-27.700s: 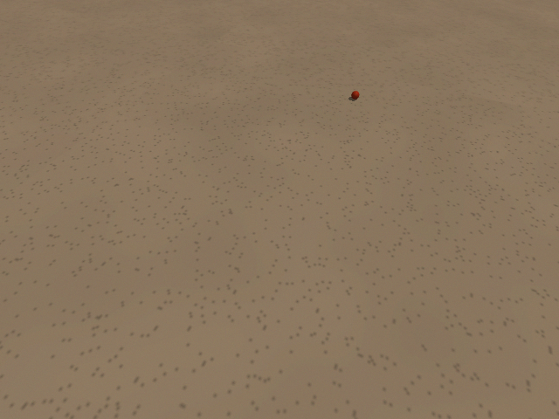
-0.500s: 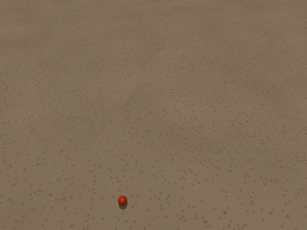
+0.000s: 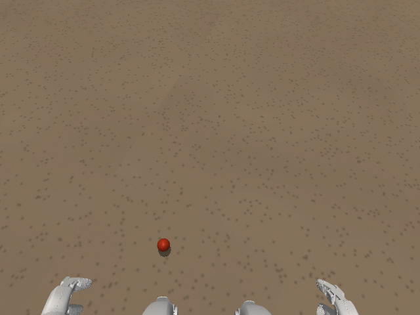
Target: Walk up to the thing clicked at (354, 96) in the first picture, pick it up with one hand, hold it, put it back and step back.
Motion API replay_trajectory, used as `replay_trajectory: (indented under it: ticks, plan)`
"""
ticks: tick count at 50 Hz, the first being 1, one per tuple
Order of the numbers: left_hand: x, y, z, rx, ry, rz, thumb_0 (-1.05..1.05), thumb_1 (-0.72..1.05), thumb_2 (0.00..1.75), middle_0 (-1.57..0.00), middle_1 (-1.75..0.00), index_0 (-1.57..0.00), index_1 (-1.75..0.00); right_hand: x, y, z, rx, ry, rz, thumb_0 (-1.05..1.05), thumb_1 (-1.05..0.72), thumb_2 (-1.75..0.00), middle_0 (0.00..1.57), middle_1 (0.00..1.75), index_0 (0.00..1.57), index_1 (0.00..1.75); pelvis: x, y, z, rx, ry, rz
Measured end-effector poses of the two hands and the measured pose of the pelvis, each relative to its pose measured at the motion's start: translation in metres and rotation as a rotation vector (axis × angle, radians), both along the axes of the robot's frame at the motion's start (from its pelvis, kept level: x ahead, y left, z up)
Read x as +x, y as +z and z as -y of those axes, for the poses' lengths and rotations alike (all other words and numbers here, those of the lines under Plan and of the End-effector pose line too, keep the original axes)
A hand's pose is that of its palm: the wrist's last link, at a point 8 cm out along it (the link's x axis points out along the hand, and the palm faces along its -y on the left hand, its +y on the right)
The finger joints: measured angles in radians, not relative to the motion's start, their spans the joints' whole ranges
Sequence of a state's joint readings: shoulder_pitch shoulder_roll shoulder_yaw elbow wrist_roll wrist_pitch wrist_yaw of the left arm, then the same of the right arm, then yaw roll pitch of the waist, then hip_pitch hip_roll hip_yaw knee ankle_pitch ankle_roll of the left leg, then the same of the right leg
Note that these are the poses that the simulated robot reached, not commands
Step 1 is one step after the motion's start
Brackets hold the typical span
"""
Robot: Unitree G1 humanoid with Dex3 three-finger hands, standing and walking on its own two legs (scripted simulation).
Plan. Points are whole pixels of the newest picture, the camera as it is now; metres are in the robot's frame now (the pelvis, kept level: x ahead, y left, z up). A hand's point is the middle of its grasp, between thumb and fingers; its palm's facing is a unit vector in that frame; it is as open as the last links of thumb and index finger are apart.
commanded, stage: rise first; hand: left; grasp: from above
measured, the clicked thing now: (163, 244) +0.42 +0.18 -0.70
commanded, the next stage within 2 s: none
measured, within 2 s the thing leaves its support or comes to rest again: neither
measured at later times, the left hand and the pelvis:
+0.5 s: hand out of the picture +0.14 +0.26 -0.25, palm faces -0.33 -0.75 -0.57, open 13.5 cm; pelvis -0.02 +0.01 -0.10, yaw +0 degrees
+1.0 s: hand (128, 273) +0.27 +0.25 -0.44, palm faces -0.49 -0.26 -0.83, open 13.4 cm; pelvis -0.09 +0.00 -0.29, yaw -3 degrees
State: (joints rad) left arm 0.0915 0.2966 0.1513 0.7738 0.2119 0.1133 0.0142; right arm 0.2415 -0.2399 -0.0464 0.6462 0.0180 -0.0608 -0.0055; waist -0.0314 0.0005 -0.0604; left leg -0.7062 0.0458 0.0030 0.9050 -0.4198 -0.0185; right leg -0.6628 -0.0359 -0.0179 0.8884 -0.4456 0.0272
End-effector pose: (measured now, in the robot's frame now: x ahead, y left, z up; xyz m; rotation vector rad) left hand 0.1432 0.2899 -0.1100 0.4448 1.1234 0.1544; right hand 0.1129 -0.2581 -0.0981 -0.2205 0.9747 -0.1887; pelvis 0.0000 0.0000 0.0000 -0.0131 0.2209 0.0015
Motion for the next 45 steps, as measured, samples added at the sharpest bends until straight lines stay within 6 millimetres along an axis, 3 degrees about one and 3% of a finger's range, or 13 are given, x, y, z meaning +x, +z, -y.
replay_trajectory:
  ticks: [10,19,23,27,35,45]
  plan:
    - [-0.010,-0.026,0.002,0.048,-0.085,-0.005,-0.01,-0.41,0.89,-0.21,-0.91,-0.20,-0.93,0.038,-0.021,-0.011,-0.012,0.055,0.105,0.01,-0.90,-0.90,0.20,0.30,0.20,0.30,-0.003,-0.033,-0.004,-0.017,0.005,-0.076]
    - [-0.014,-0.049,0.002,0.100,-0.152,-0.004,-0.01,-0.40,0.87,-0.22,-0.92,-0.21,-0.93,0.057,-0.044,-0.024,-0.003,0.103,0.170,0.01,-0.90,-0.90,0.21,0.30,0.20,0.30,-0.008,-0.062,-0.005,-0.029,0.010,-0.144]
    - [-0.005,-0.074,-0.001,0.145,-0.229,-0.004,-0.01,-0.42,0.88,-0.21,-0.94,-0.20,-0.94,0.060,-0.065,-0.024,-0.007,0.128,0.188,0.01,-0.90,-0.90,0.21,0.30,0.21,0.30,-0.014,-0.084,-0.005,-0.031,0.010,-0.191]
    - [0.014,-0.109,-0.002,0.210,-0.338,0.021,-0.01,-0.43,0.89,-0.19,-0.95,-0.18,-0.96,0.058,-0.098,-0.019,-0.019,0.145,0.186,0.01,-0.89,-0.90,0.21,0.30,0.21,0.30,-0.023,-0.115,-0.005,-0.029,0.005,-0.245]
    - [0.068,-0.177,0.009,0.355,-0.550,0.134,-0.01,-0.43,0.92,-0.17,-0.97,-0.16,-0.97,0.033,-0.185,-0.001,-0.028,0.129,0.102,0.01,-0.87,-0.90,0.21,0.30,0.21,0.30,-0.047,-0.185,-0.002,-0.026,-0.007,-0.333]
    - [0.120,-0.249,0.025,0.497,-0.738,0.193,-0.01,-0.41,0.93,-0.18,-0.95,-0.18,-0.96,-0.047,-0.286,0.013,-0.007,0.069,-0.115,0.01,-0.87,-0.90,0.20,0.30,0.20,0.30,-0.079,-0.260,0.004,-0.026,-0.028,-0.370]
